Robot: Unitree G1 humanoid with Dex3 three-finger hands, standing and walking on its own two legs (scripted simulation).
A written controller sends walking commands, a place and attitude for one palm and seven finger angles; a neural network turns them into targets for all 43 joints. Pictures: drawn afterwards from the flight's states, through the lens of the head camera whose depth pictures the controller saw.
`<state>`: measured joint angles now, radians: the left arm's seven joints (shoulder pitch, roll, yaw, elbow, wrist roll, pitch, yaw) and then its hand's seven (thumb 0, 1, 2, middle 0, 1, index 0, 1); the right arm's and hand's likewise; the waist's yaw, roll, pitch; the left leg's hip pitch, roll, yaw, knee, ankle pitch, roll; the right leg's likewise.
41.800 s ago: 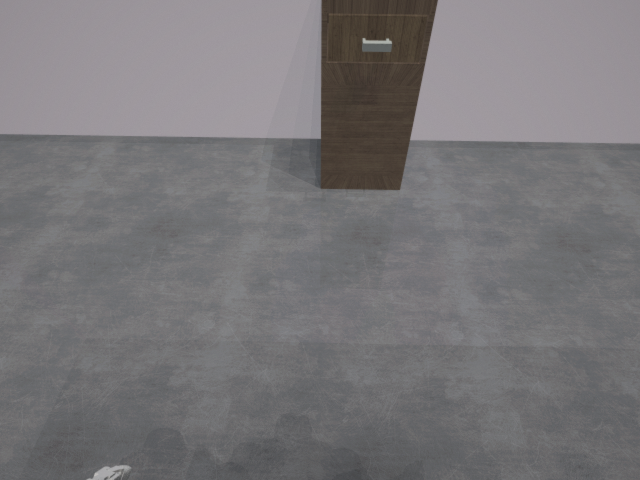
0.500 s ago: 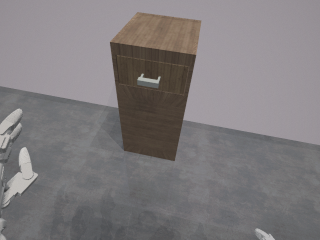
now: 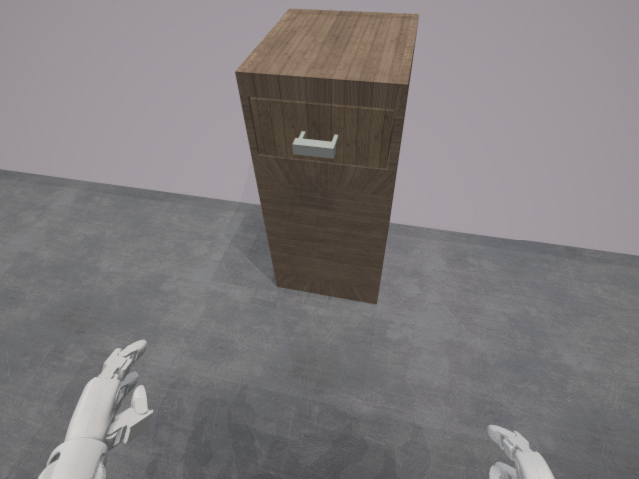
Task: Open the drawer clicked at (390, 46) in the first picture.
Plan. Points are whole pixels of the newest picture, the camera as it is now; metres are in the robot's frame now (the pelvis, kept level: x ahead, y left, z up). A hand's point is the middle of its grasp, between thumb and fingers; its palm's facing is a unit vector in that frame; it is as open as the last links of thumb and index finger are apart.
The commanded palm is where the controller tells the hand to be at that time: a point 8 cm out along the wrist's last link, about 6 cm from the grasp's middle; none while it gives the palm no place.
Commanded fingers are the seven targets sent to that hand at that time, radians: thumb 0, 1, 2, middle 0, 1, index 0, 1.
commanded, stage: let the arm hang, fingers relaxed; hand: left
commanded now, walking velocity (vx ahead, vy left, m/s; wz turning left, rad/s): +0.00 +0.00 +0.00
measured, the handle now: (316, 142) +0.86 +0.07 -0.05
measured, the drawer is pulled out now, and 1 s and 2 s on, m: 0.00 0.00 0.00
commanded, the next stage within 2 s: look to check the result in 0.96 s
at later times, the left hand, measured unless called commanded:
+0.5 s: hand out of the picture -0.02 +0.24 -0.15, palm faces -0.01 -0.95 -0.31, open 7.4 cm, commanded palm none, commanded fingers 0.00 0.90 0.90 -0.20 -0.30 -0.20 -0.30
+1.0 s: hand out of the picture +0.09 +0.24 -0.13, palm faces -0.04 -0.94 -0.33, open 7.4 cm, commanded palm none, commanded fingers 0.00 0.90 0.90 -0.20 -0.30 -0.20 -0.30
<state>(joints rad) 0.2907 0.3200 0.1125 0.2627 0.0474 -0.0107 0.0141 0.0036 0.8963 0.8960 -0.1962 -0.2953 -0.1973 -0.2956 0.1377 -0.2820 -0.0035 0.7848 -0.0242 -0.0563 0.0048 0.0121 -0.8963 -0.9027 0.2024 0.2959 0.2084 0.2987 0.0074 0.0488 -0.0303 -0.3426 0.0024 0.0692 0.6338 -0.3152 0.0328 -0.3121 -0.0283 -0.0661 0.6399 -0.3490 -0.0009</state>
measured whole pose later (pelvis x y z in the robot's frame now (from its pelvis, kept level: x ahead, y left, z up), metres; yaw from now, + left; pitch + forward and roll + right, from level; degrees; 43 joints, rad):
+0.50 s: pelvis -0.02 +0.00 +0.02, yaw +1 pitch -2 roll -1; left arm 0.23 0.32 0.02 1.14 0.02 0.01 0.00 0.01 0.91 0.89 -0.20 -0.30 -0.20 -0.30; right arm 0.20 -0.27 -0.01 1.09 -0.01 0.01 -0.01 0.01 -0.90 -0.90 0.20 0.30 0.20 0.30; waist 0.00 0.00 0.10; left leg -0.19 0.00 0.05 0.39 -0.16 0.02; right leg -0.14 -0.01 -0.09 0.36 -0.18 -0.02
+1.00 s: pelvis -0.01 -0.01 +0.02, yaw +0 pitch -2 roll +0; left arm 0.08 0.33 0.00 1.09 0.02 -0.02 0.00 0.01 0.90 0.89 -0.20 -0.30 -0.20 -0.30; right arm 0.11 -0.35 -0.01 1.11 -0.01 -0.01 0.00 0.01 -0.90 -0.90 0.20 0.30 0.21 0.30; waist -0.02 0.00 0.06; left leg -0.12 0.00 0.06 0.30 -0.14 0.02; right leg -0.10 -0.01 -0.07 0.31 -0.18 -0.01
